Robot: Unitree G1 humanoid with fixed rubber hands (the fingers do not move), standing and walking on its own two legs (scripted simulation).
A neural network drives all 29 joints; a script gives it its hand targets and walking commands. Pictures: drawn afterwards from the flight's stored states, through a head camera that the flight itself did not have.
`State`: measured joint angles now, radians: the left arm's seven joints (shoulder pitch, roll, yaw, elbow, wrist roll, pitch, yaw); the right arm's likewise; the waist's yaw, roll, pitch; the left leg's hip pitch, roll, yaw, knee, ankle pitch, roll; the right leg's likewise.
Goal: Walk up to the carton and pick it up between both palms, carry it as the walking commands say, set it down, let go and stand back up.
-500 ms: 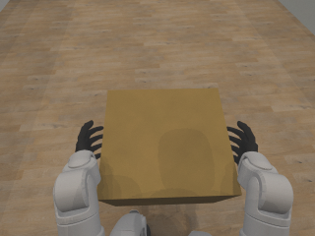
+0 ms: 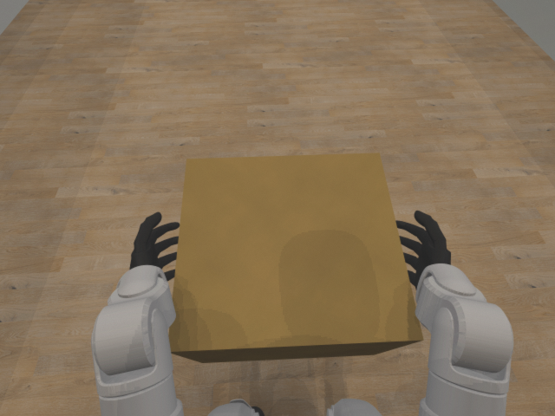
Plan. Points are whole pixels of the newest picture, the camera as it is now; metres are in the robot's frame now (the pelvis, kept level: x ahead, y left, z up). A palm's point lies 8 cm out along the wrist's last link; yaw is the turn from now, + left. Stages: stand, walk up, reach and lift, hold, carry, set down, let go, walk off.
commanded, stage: carry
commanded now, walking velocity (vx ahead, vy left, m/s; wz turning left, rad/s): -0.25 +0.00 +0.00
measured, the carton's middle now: (286, 263) +0.32 +0.00 +0.01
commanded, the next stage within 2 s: none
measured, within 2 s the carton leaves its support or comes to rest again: neither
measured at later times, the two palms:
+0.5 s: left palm out of the picture +0.06 +0.18 +0.08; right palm out of the picture +0.07 -0.16 +0.08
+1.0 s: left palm out of the picture -0.12 +0.15 +0.10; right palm out of the picture -0.12 -0.19 +0.08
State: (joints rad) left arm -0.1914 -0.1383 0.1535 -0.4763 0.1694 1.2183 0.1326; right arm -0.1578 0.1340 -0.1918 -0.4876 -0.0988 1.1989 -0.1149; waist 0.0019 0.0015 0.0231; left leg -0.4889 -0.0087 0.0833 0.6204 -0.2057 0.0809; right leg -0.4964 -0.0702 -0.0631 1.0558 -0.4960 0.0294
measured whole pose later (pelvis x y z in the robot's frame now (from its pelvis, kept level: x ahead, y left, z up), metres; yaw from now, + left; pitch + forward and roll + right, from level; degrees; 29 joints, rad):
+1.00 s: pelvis -0.38 -0.02 +0.00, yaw +1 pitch +0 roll +1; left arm -0.17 -0.14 0.15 -0.45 0.17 1.22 0.12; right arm -0.12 0.13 -0.18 -0.48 -0.10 1.22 -0.13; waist 0.00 0.01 0.04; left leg -0.54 0.00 0.08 1.04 -0.37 0.06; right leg -0.40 -0.08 -0.02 0.67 -0.28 0.02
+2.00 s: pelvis -0.72 +0.00 +0.01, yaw +3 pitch +0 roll -1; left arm -0.15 -0.13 0.16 -0.44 0.17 1.24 0.12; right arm -0.13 0.13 -0.17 -0.45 -0.10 1.23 -0.14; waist 0.00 -0.01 0.01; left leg -0.28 0.00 0.08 0.61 -0.34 0.05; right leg -0.45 -0.07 -0.02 0.85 -0.39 0.04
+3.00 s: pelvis -0.78 -0.02 +0.00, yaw +3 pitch +2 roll +0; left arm -0.16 -0.13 0.15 -0.41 0.17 1.21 0.12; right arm -0.12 0.13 -0.17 -0.46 -0.12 1.23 -0.14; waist 0.00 0.04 -0.02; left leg -0.40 0.01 0.09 0.58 -0.21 0.05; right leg -0.37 -0.07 -0.02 0.60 -0.26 0.04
